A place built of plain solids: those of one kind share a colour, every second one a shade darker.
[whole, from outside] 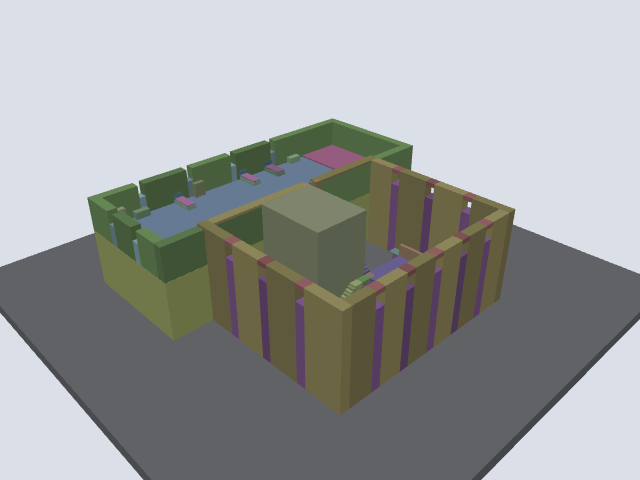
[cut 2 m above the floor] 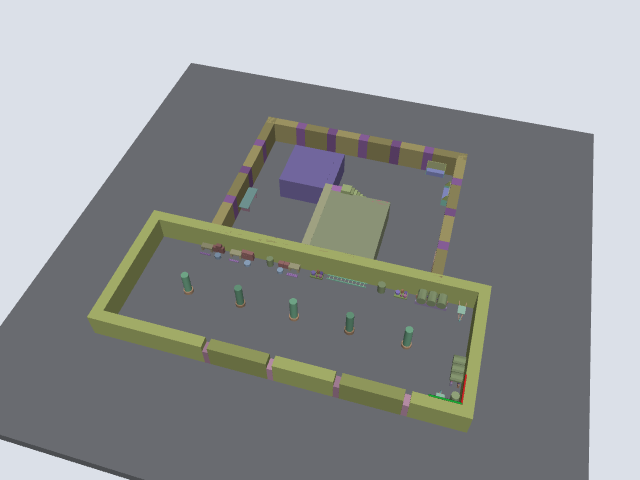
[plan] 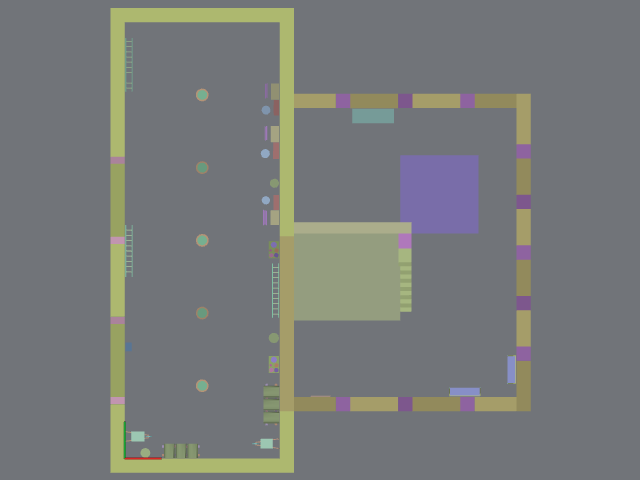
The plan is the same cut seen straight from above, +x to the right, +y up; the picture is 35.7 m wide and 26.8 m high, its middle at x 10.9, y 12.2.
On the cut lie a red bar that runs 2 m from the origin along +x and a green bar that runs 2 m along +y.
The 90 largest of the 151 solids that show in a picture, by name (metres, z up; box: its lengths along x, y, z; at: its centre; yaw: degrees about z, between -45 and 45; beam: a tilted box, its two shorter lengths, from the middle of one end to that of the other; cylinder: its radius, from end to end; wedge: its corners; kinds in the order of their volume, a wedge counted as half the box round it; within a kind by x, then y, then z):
{
 "wall_vestibule_1": {"box": [0.8, 9.78, 8.16], "at": [9.05, 7.53, 3.78]},
 "wall_vestibule_2": {"box": [0.8, 7.03, 8.16], "at": [9.05, 16.85, 3.78]},
 "wall_vestibule_3": {"box": [3.14, 0.8, 8.16], "at": [10.22, 3.04, 3.78]},
 "wall_vestibule_4": {"box": [3.14, 0.8, 8.16], "at": [10.22, 19.96, 3.78]},
 "wall_vestibule_5": {"box": [2.67, 0.8, 8.16], "at": [13.92, 3.04, 3.78]},
 "wall_vestibule_6": {"box": [2.67, 0.8, 8.16], "at": [13.92, 19.96, 3.78]},
 "wall_vestibule_7": {"box": [2.67, 0.8, 8.16], "at": [17.4, 3.04, 3.78]},
 "wall_vestibule_8": {"box": [2.67, 0.8, 8.16], "at": [17.4, 19.96, 3.78]},
 "wall_vestibule_9": {"box": [3.14, 0.8, 8.16], "at": [21.1, 3.04, 3.78]},
 "wall_vestibule_10": {"box": [3.14, 0.8, 8.16], "at": [21.1, 19.96, 3.78]},
 "wall_vestibule_11": {"box": [0.8, 2.81, 8.16], "at": [22.27, 4.05, 3.78]},
 "wall_vestibule_12": {"box": [0.8, 2.02, 8.16], "at": [22.27, 7.26, 3.78]},
 "wall_vestibule_13": {"box": [0.8, 2.02, 8.16], "at": [22.27, 10.09, 3.78]},
 "wall_vestibule_14": {"box": [0.8, 2.02, 8.16], "at": [22.27, 12.91, 3.78]},
 "wall_vestibule_15": {"box": [0.8, 2.02, 8.16], "at": [22.27, 15.74, 3.78]},
 "wall_vestibule_16": {"box": [0.8, 2.81, 8.16], "at": [22.27, 18.96, 3.78]},
 "wall_undercroft_1": {"box": [0.8, 3.84, 5.15], "at": [-0.4, 1.12, 2.27]},
 "wall_undercroft_2": {"box": [0.8, 4.07, 5.15], "at": [-0.4, 5.47, 2.27]},
 "wall_undercroft_3": {"box": [0.8, 4.07, 5.15], "at": [-0.4, 9.94, 2.27]},
 "wall_undercroft_4": {"box": [0.8, 4.07, 5.15], "at": [-0.4, 14.42, 2.27]},
 "wall_undercroft_5": {"box": [0.8, 8.31, 5.15], "at": [-0.4, 21.01, 2.27]},
 "wall_undercroft_6": {"box": [10.25, 0.8, 5.15], "at": [4.33, -0.4, 2.27]},
 "wall_undercroft_7": {"box": [10.25, 0.8, 5.15], "at": [4.33, 24.76, 2.27]},
 "wall_undercroft_8": {"box": [0.8, 25.96, 5.15], "at": [9.05, 12.18, 2.27]},
 "wall_core_1": {"box": [5.93, 4.86, 7.91], "at": [12.42, 10.14, 3.9]},
 "wall_dorter_1": {"box": [0.8, 3.76, 2.8], "at": [-0.4, 1.08, 6.26]},
 "wall_dorter_2": {"box": [0.8, 3.92, 2.8], "at": [-0.4, 5.47, 6.26]},
 "wall_dorter_3": {"box": [0.8, 3.92, 2.8], "at": [-0.4, 9.94, 6.26]},
 "wall_dorter_4": {"box": [0.8, 3.92, 2.8], "at": [-0.4, 14.42, 6.26]},
 "wall_dorter_5": {"box": [0.8, 8.23, 2.8], "at": [-0.4, 21.04, 6.26]},
 "wall_dorter_6": {"box": [3.11, 0.8, 2.8], "at": [0.76, -0.4, 6.26]},
 "wall_dorter_7": {"box": [2.62, 0.8, 2.8], "at": [4.33, -0.4, 6.26]},
 "wall_dorter_8": {"box": [10.25, 0.8, 2.8], "at": [4.33, 24.76, 6.26]},
 "wall_dorter_9": {"box": [3.11, 0.8, 2.8], "at": [7.89, -0.4, 6.26]},
 "wall_dorter_10": {"box": [0.8, 13.37, 2.8], "at": [9.05, 5.88, 6.26]},
 "wall_dorter_11": {"box": [0.8, 11.97, 2.8], "at": [9.05, 19.17, 6.26]},
 "floor_dorter_1": {"box": [8.65, 24.36, 0.4], "at": [4.33, 12.18, 4.96]},
 "floor_podium_1": {"box": [4.37, 3.75, 2.61], "at": [17.57, 15.06, 1.0]},
 "floor_podium_2": {"box": [3.75, 0.62, 2.61], "at": [17.88, 12.88, 1.0]},
 "wall_vestibule_under_light_1": {"box": [0.8, 0.8, 6.81], "at": [12.19, 3.04, 3.1]},
 "wall_vestibule_under_light_2": {"box": [0.8, 0.8, 6.81], "at": [12.19, 19.96, 3.1]},
 "wall_vestibule_under_light_3": {"box": [0.8, 0.8, 6.81], "at": [15.66, 3.04, 3.1]},
 "wall_vestibule_under_light_4": {"box": [0.8, 0.8, 6.81], "at": [15.66, 19.96, 3.1]},
 "wall_vestibule_under_light_5": {"box": [0.8, 0.8, 6.81], "at": [19.13, 3.04, 3.1]},
 "wall_vestibule_under_light_6": {"box": [0.8, 0.8, 6.81], "at": [19.13, 19.96, 3.1]},
 "wall_vestibule_under_light_7": {"box": [0.8, 0.8, 6.81], "at": [22.27, 5.85, 3.1]},
 "wall_vestibule_under_light_8": {"box": [0.8, 0.8, 6.81], "at": [22.27, 8.68, 3.1]},
 "wall_vestibule_under_light_9": {"box": [0.8, 0.8, 6.81], "at": [22.27, 11.5, 3.1]},
 "wall_vestibule_under_light_10": {"box": [0.8, 0.8, 6.81], "at": [22.27, 14.33, 3.1]},
 "wall_vestibule_under_light_11": {"box": [0.8, 0.8, 6.81], "at": [22.27, 17.15, 3.1]},
 "mass_under_upper_1": {"box": [6.55, 0.62, 2.31], "at": [12.73, 12.88, 0.85]},
 "wall_dorter_under_light_1": {"box": [0.8, 0.55, 1.75], "at": [-0.4, 3.24, 5.74]},
 "wall_dorter_under_light_2": {"box": [0.8, 0.55, 1.75], "at": [-0.4, 7.71, 5.74]},
 "wall_dorter_under_light_3": {"box": [0.8, 0.55, 1.75], "at": [-0.4, 12.18, 5.74]},
 "wall_dorter_under_light_4": {"box": [0.8, 0.55, 1.75], "at": [-0.4, 16.65, 5.74]},
 "wall_dorter_under_light_5": {"box": [0.7, 0.8, 1.75], "at": [2.66, -0.4, 5.74]},
 "wall_dorter_under_light_6": {"box": [0.7, 0.8, 1.75], "at": [5.99, -0.4, 5.74]},
 "floor_dais_1": {"box": [8.65, 4.06, 0.13], "at": [4.33, 22.33, 5.23]},
 "pier_undercroft_1": {"cylinder": 0.27, "from": [4.33, 4.06, 0.24], "to": [4.33, 4.06, 2.88]},
 "pier_undercroft_2": {"cylinder": 0.27, "from": [4.33, 8.12, 0.29], "to": [4.33, 8.12, 2.88]},
 "pier_undercroft_3": {"cylinder": 0.27, "from": [4.33, 12.18, 0.24], "to": [4.33, 12.18, 2.88]},
 "pier_undercroft_4": {"cylinder": 0.27, "from": [4.33, 16.24, 0.25], "to": [4.33, 16.24, 2.88]},
 "pier_undercroft_5": {"cylinder": 0.27, "from": [4.33, 20.3, 0.29], "to": [4.33, 20.3, 2.88]},
 "mass_under_head_1": {"box": [0.72, 1.59, 2.31], "at": [15.64, 11.77, 0.85]},
 "wall_vestibule_over_light_1": {"box": [0.8, 0.8, 0.35], "at": [12.19, 3.04, 7.68]},
 "wall_vestibule_over_light_2": {"box": [0.8, 0.8, 0.35], "at": [12.19, 19.96, 7.68]},
 "wall_vestibule_over_light_3": {"box": [0.8, 0.8, 0.35], "at": [15.66, 3.04, 7.68]},
 "wall_vestibule_over_light_4": {"box": [0.8, 0.8, 0.35], "at": [15.66, 19.96, 7.68]},
 "wall_vestibule_over_light_5": {"box": [0.8, 0.8, 0.35], "at": [19.13, 3.04, 7.68]},
 "wall_vestibule_over_light_6": {"box": [0.8, 0.8, 0.35], "at": [19.13, 19.96, 7.68]},
 "wall_vestibule_over_light_7": {"box": [0.8, 0.8, 0.35], "at": [22.27, 5.85, 7.68]},
 "wall_vestibule_over_light_8": {"box": [0.8, 0.8, 0.35], "at": [22.27, 8.68, 7.68]},
 "wall_vestibule_over_light_9": {"box": [0.8, 0.8, 0.35], "at": [22.27, 11.5, 7.68]},
 "wall_vestibule_over_light_10": {"box": [0.8, 0.8, 0.35], "at": [22.27, 14.33, 7.68]},
 "wall_vestibule_over_light_11": {"box": [0.8, 0.8, 0.35], "at": [22.27, 17.15, 7.68]},
 "wall_undercroft_under_light_1": {"box": [0.8, 0.4, 1.75], "at": [-0.4, 3.24, 0.57]},
 "wall_undercroft_under_light_2": {"box": [0.8, 0.4, 1.75], "at": [-0.4, 7.71, 0.57]},
 "wall_undercroft_under_light_3": {"box": [0.8, 0.4, 1.75], "at": [-0.4, 12.18, 0.57]},
 "wall_undercroft_under_light_4": {"box": [0.8, 0.4, 1.75], "at": [-0.4, 16.65, 0.57]},
 "bed_frame_dorter_1": {"box": [1.92, 0.86, 0.34], "at": [0.99, 15.96, 5.33]},
 "bed_frame_dorter_2": {"box": [1.97, 0.82, 0.31], "at": [1.02, 6.37, 5.31]},
 "bed_frame_dorter_3": {"box": [1.98, 0.79, 0.33], "at": [1.02, 13.12, 5.32]},
 "parapet_podium_1": {"box": [4.37, 0.3, 1.01], "at": [17.57, 16.78, 2.82]},
 "wall_wallhead_1": {"box": [0.45, 0.6, 3.0], "at": [9.22, 13.49, 6.36]},
 "chest_dorter_1": {"box": [0.57, 1.23, 0.6], "at": [0.31, 2.8, 5.46]},
 "chest_dorter_2": {"box": [0.58, 1.17, 0.57], "at": [0.32, 18.88, 5.44]},
 "settle_locker_vestibule_1": {"box": [1.65, 0.43, 0.5], "at": [18.99, 3.73, 0.2]},
 "settle_locker_vestibule_2": {"box": [0.43, 1.5, 0.48], "at": [21.58, 4.96, 0.19]},
 "aumbry_carcase_dorter_1": {"box": [0.45, 0.96, 1.15], "at": [0.26, 8.27, 5.82]},
 "cask_undercroft_1": {"cylinder": 0.29, "from": [8.32, 6.73, 0.0], "to": [8.32, 6.73, 0.78]}
}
